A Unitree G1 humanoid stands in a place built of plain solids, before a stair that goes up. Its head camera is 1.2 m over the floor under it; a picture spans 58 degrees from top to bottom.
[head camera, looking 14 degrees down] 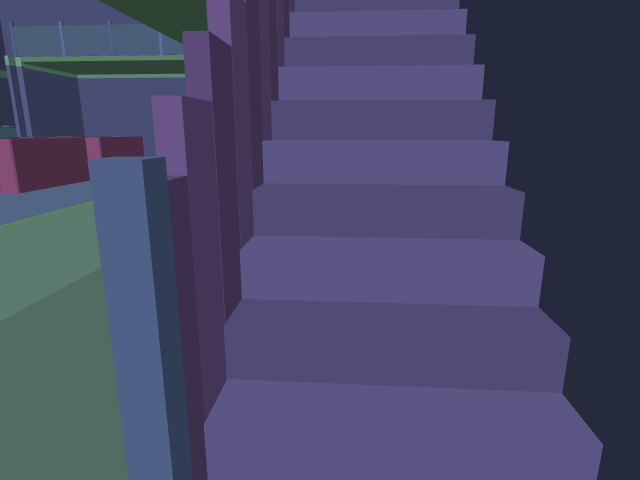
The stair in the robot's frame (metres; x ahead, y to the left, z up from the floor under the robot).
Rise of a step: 0.19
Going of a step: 0.24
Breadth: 1.10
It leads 4 degrees to the right of straight ahead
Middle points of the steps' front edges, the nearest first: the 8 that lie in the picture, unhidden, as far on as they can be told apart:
1.03 -0.21 0.39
1.27 -0.23 0.58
1.51 -0.25 0.77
1.75 -0.27 0.97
1.99 -0.28 1.16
2.23 -0.30 1.35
2.47 -0.32 1.55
2.71 -0.34 1.74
